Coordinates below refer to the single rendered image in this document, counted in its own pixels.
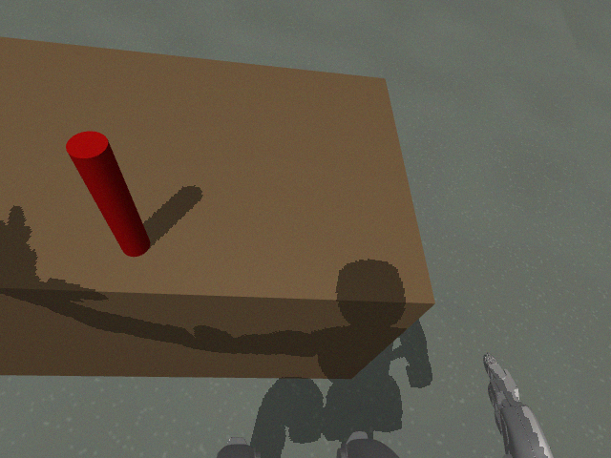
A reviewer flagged right robot hand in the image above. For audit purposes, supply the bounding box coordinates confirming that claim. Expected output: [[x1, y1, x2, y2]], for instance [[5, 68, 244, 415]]
[[483, 353, 554, 458]]

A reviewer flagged can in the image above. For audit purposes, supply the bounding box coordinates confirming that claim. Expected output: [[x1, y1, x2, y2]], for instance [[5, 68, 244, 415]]
[[66, 131, 150, 257]]

